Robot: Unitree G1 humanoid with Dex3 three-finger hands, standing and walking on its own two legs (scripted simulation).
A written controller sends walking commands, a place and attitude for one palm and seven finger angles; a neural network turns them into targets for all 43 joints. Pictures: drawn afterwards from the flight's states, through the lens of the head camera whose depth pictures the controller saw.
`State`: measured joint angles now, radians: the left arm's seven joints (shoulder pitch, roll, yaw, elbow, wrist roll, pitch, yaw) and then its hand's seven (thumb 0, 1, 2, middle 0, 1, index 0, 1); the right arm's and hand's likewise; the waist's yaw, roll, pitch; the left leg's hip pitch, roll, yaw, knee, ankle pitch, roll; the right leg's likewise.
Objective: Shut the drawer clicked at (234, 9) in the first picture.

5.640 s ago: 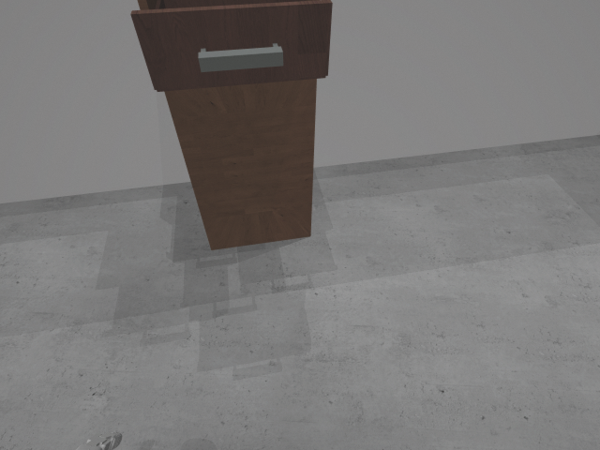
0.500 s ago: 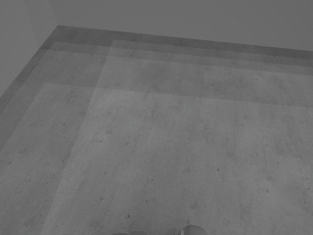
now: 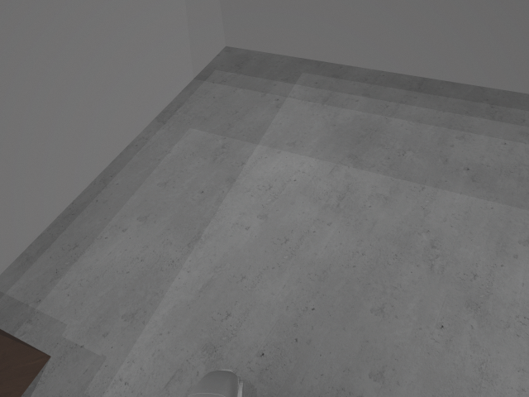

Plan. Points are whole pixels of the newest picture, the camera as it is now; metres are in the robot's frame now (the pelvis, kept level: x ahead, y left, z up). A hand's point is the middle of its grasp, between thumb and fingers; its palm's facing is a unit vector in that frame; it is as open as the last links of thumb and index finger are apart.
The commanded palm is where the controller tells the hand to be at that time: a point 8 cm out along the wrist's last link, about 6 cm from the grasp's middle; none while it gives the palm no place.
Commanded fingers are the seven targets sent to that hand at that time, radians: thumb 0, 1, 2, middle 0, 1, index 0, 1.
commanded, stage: turn to face it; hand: left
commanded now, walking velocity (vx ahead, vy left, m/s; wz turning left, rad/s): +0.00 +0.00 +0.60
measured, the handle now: out of the picture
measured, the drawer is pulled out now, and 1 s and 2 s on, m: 0.22 0.22 0.22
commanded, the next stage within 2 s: take the last steps up to it in 1.80 s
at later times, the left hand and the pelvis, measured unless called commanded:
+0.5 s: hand out of the picture +0.03 +0.29 -0.16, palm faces +0.31 -0.91 -0.27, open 7.4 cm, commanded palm none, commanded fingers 0.00 0.90 0.90 -0.20 -0.30 -0.20 -0.30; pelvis +0.00 +0.04 +0.00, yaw +17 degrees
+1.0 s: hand out of the picture -0.05 +0.21 -0.15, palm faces +0.57 -0.77 -0.28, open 7.4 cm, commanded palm none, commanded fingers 0.00 0.90 0.90 -0.20 -0.30 -0.20 -0.30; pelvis +0.02 +0.01 +0.00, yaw +37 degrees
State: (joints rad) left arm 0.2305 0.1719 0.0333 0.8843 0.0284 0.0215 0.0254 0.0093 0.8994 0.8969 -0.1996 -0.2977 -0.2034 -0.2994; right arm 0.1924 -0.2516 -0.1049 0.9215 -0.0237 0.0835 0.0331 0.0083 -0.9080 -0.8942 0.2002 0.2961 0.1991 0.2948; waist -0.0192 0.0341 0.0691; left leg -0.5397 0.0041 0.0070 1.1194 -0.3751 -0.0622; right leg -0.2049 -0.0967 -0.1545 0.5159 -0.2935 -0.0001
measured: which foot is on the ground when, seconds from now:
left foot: up 0.00-0.20, down 0.22-0.66, up 0.68-1.00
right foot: down 0.00-0.22, up 0.24-0.64, down 0.66-1.00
